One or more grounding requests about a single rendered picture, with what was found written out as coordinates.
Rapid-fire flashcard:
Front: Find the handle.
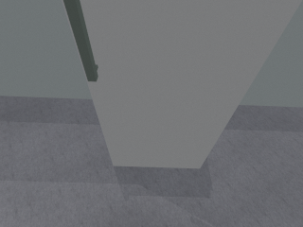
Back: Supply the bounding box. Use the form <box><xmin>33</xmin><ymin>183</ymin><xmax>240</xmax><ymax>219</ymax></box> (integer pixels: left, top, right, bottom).
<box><xmin>63</xmin><ymin>0</ymin><xmax>98</xmax><ymax>82</ymax></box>

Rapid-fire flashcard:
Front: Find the fridge door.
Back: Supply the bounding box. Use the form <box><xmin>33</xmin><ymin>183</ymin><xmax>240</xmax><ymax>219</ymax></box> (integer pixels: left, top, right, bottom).
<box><xmin>62</xmin><ymin>0</ymin><xmax>302</xmax><ymax>169</ymax></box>

